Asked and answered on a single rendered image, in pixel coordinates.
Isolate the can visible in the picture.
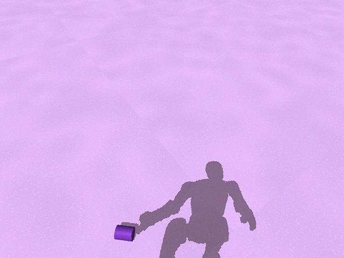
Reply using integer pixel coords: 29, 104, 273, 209
114, 225, 135, 241

